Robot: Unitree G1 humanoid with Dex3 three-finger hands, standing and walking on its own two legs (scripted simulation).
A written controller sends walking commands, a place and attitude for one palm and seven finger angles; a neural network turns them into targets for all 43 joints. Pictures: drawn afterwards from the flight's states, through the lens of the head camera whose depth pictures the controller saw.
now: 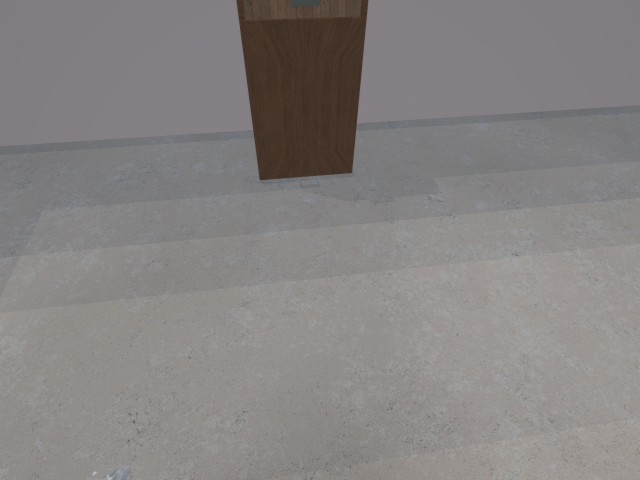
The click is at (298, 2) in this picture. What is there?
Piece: drawer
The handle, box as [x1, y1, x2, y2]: [291, 0, 319, 5]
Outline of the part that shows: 291,0 291,5 319,5 319,0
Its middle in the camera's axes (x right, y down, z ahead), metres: -0.06 -0.84 +1.35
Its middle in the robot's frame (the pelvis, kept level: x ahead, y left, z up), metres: +1.58 +0.13 +0.04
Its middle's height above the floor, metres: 0.81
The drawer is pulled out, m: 0.00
